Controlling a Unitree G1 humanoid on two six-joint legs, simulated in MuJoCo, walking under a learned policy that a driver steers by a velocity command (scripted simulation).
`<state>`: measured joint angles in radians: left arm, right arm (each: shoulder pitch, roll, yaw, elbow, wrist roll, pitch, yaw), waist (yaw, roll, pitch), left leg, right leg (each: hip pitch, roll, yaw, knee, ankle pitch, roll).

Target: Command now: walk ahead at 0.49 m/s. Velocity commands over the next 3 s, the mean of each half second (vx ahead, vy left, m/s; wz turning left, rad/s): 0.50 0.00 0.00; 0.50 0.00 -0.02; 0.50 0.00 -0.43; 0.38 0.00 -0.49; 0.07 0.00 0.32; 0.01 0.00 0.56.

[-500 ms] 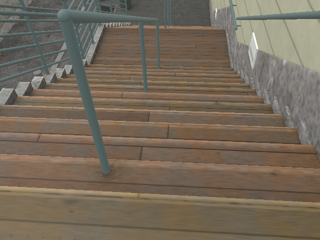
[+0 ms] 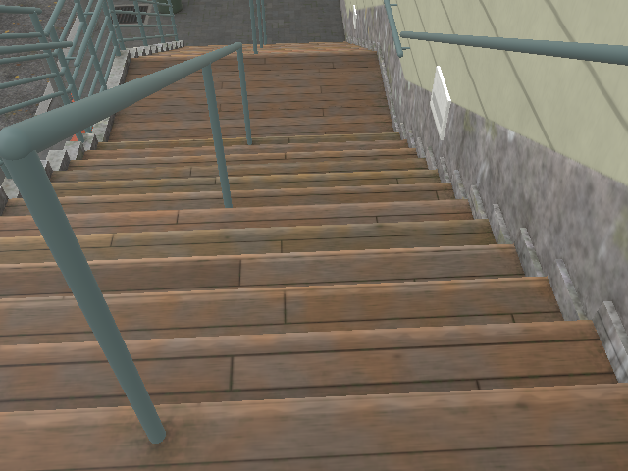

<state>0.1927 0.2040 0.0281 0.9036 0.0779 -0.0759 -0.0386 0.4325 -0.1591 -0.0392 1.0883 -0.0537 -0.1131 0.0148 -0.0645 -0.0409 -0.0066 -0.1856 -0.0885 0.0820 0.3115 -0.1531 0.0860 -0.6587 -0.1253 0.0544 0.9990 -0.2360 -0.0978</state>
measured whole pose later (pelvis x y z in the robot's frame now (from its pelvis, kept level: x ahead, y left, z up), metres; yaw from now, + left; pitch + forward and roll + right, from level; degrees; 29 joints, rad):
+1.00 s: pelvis +0.54 -0.01 -0.15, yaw -1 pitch +2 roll -6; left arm 0.71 0.08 -0.04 1.15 0.07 -0.05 -0.05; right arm 0.09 -0.18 -0.01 0.90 -0.08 -0.08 0.07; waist 0.15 0.09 -0.04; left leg -0.26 0.12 0.05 0.28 0.04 0.07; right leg -0.16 0.06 -0.01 1.31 -0.85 -0.01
